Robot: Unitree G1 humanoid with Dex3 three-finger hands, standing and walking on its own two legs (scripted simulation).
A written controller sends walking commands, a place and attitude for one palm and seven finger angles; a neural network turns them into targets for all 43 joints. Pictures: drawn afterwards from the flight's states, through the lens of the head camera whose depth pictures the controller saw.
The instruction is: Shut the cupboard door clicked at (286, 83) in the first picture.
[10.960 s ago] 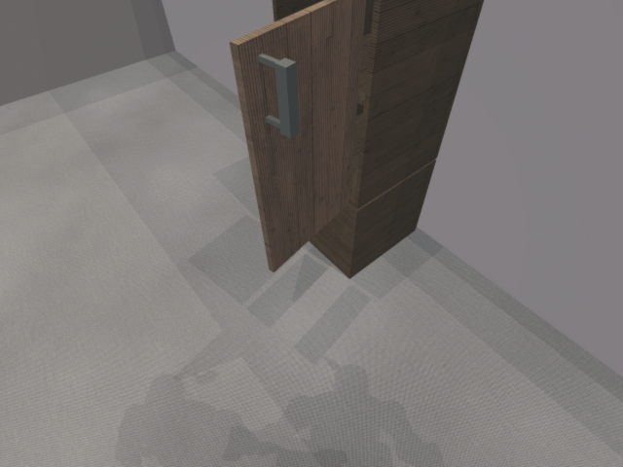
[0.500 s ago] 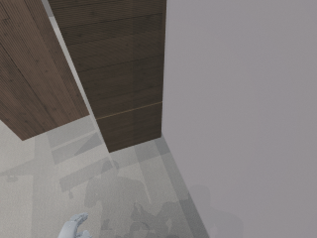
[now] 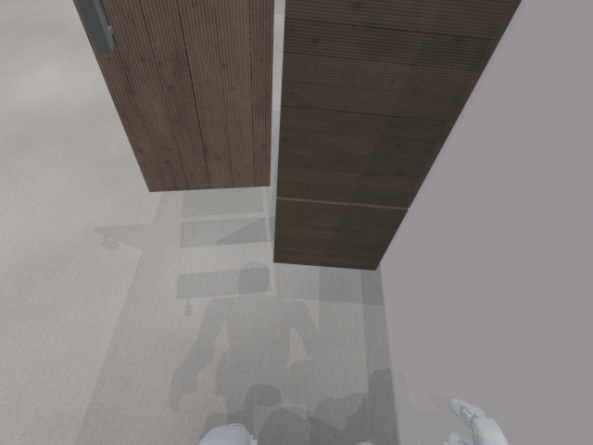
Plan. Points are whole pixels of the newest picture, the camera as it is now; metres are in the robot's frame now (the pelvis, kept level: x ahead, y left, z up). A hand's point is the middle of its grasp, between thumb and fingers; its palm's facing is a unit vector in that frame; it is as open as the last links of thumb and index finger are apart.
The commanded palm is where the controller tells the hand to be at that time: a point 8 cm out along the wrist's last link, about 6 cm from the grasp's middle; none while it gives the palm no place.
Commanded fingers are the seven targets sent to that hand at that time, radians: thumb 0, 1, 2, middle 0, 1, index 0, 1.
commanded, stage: turn to face it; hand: left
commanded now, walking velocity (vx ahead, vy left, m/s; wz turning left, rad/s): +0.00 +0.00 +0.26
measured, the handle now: (94, 4) +0.69 +0.41 +0.18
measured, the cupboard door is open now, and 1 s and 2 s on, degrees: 100 100 100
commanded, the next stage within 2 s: take the last steps up to it in 0.32 s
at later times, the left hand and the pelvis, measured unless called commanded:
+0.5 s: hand out of the picture +0.06 +0.15 -0.14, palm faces +0.14 -0.96 -0.23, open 7.3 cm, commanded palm none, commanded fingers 0.00 0.90 0.90 -0.20 -0.30 -0.20 -0.30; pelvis +0.01 -0.04 +0.02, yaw +8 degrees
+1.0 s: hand out of the picture +0.04 +0.23 -0.15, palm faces +0.24 -0.95 -0.18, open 7.4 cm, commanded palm none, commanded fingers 0.00 0.90 0.90 -0.20 -0.30 -0.20 -0.30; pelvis +0.09 +0.05 +0.02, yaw +11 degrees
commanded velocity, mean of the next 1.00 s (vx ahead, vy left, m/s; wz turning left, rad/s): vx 0.17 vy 0.02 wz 0.13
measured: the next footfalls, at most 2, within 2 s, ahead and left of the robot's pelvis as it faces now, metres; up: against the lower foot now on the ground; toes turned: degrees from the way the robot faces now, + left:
right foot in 0.38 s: +0.04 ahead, -0.15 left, +0.00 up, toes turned +2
left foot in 0.80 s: +0.08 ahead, +0.14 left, +0.00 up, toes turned +17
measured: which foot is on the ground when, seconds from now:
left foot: down 0.00-0.38, up 0.40-0.78, down 0.80-1.00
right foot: up 0.00-0.36, down 0.38-0.80, up 0.82-1.00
